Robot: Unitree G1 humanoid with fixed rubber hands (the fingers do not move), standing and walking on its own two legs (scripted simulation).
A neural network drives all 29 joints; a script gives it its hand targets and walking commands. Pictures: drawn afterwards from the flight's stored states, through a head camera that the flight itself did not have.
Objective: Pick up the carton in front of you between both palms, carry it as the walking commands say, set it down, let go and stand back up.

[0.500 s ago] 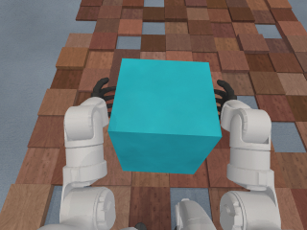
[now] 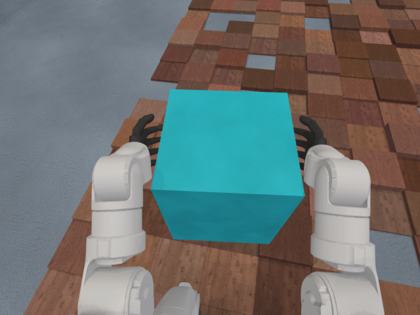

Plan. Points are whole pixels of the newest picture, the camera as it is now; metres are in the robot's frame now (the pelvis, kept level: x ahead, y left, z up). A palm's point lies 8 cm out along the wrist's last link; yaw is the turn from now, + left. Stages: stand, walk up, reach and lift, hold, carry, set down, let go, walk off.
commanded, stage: carry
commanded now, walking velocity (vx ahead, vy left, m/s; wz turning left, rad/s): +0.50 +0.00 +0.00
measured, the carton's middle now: (224, 173) +0.37 +0.03 +0.04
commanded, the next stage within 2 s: none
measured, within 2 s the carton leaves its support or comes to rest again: neither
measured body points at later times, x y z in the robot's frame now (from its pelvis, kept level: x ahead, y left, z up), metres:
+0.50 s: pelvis +0.35 -0.01 -0.02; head +0.36 -0.01 +0.43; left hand +0.73 +0.10 +0.11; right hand +0.71 -0.20 +0.11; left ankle +0.24 +0.12 -0.65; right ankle +0.40 -0.07 -0.75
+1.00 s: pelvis +0.67 +0.00 +0.02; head +0.76 -0.02 +0.46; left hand +1.07 +0.11 +0.10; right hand +1.02 -0.19 +0.09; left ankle +0.71 +0.09 -0.70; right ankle +0.62 -0.11 -0.62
